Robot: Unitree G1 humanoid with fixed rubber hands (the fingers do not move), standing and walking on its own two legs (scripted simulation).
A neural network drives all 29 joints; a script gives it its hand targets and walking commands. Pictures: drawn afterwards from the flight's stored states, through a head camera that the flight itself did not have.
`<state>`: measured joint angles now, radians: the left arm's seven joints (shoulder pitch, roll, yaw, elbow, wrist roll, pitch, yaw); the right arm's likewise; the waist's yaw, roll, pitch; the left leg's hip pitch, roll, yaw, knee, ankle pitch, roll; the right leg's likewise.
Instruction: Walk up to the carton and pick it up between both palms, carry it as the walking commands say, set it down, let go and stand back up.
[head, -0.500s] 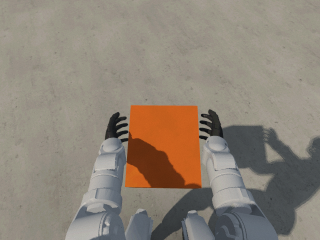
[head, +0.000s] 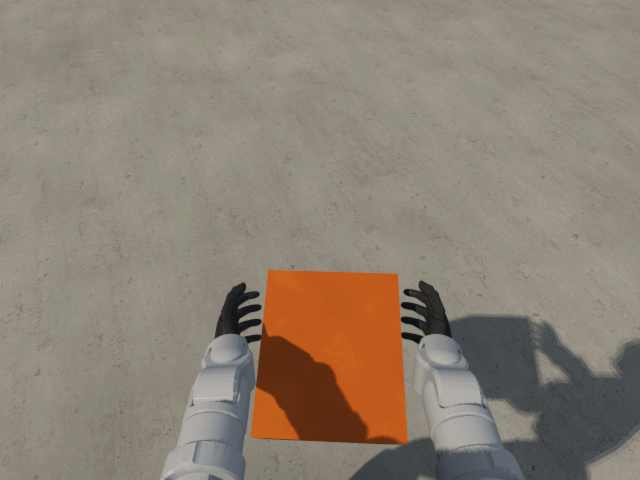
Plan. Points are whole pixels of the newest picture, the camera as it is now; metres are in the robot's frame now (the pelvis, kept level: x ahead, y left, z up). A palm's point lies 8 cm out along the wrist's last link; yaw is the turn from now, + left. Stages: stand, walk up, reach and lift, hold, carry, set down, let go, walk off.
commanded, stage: reach and lift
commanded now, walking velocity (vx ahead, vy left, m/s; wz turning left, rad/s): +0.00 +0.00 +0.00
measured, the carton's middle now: (330, 359) +0.34 +0.02 -0.12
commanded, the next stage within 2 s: none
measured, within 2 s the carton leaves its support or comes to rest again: neither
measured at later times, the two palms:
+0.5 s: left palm (215, 326) +0.31 +0.15 +0.05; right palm (448, 328) +0.31 -0.12 +0.05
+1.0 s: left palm (211, 320) +0.29 +0.14 +0.09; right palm (470, 318) +0.30 -0.12 +0.10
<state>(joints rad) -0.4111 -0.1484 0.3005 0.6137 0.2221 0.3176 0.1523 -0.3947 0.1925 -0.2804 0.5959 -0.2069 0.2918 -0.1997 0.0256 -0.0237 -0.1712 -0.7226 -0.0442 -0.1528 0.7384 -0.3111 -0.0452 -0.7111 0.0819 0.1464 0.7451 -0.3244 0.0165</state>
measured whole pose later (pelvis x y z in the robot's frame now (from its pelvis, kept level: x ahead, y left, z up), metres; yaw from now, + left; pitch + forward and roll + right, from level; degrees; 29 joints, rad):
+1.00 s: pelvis +0.00 +0.00 +0.03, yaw +1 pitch -8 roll +0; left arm -0.45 -0.18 0.32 0.59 0.32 0.70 0.15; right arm -0.46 0.22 -0.35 0.58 -0.34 0.69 -0.19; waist 0.01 0.00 -0.09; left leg -0.09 -0.03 -0.15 0.45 -0.23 -0.03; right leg -0.08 0.05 0.13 0.47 -0.25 0.01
